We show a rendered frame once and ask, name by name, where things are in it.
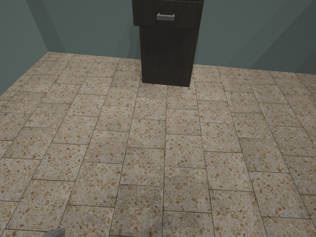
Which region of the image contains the drawer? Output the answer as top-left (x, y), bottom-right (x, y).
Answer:
top-left (132, 0), bottom-right (203, 30)

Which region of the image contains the handle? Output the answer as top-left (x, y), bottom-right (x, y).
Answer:
top-left (157, 13), bottom-right (175, 21)

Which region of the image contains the cabinet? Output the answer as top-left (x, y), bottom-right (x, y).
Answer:
top-left (139, 0), bottom-right (204, 87)

